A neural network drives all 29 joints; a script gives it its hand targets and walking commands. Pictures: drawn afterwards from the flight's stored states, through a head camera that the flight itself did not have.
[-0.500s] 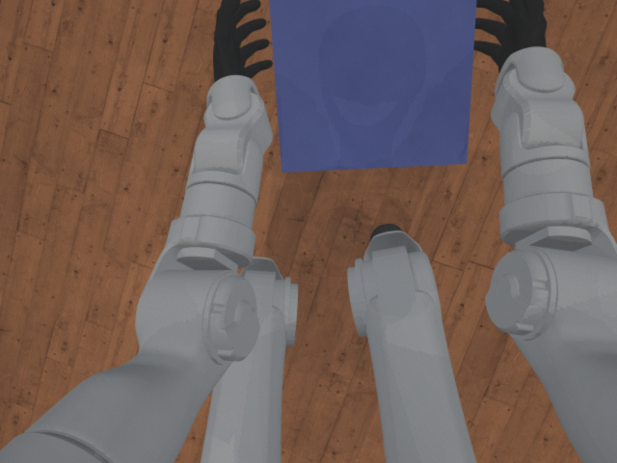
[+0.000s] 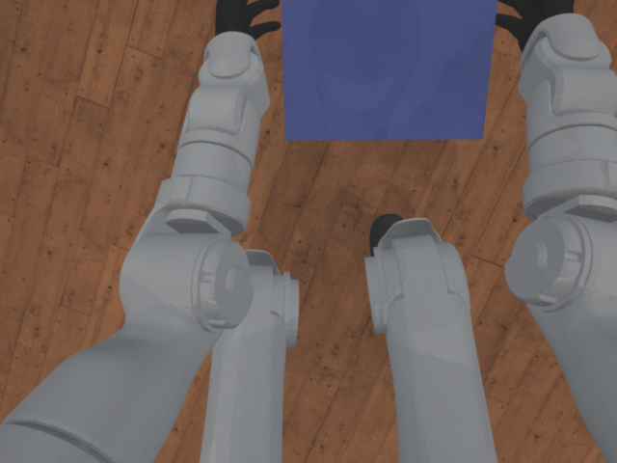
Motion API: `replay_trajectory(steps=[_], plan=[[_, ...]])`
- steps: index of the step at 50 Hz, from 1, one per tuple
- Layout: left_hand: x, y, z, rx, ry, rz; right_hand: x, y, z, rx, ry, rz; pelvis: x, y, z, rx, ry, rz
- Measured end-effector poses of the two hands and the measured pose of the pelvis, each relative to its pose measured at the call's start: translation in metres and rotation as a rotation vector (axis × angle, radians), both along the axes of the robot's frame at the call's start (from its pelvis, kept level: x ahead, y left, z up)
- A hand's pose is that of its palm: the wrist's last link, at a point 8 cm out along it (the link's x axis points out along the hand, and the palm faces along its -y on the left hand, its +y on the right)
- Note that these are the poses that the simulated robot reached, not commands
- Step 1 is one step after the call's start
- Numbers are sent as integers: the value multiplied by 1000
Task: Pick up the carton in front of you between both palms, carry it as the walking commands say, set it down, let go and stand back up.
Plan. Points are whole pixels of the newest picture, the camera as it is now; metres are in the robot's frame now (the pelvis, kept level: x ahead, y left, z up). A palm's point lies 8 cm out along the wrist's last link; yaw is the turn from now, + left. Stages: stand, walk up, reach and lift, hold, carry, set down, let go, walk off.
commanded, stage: set down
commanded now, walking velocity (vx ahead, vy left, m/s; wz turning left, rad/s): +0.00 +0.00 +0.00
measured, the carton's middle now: (372, 59) +0.51 -0.16 -0.27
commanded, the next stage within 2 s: none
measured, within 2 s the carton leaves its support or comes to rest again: rests again in 0.12 s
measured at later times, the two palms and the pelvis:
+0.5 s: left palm (236, 27) +0.55 -0.01 -0.17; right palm (539, 11) +0.49 -0.31 -0.16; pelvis +0.01 +0.00 -0.01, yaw +0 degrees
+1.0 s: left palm (224, 77) +0.52 +0.03 -0.23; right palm (541, 78) +0.43 -0.35 -0.23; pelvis +0.00 +0.00 -0.02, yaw -1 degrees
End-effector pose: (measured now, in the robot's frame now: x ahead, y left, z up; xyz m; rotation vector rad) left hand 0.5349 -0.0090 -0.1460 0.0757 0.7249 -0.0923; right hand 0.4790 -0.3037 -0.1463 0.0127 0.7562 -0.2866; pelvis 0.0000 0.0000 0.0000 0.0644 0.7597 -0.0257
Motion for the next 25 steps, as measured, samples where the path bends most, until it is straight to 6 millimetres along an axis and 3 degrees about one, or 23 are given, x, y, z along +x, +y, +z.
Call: replay_trajectory(steps=[25], plan=[[15, 3, -21, -46, -40, -54, 13, -7, -18, 24, -22, 10, 10, 1, -9, -19, 28, 12]])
